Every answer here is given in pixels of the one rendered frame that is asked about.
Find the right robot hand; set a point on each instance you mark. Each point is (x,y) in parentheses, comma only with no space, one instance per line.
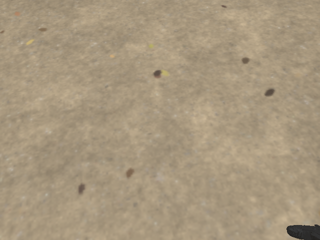
(304,232)

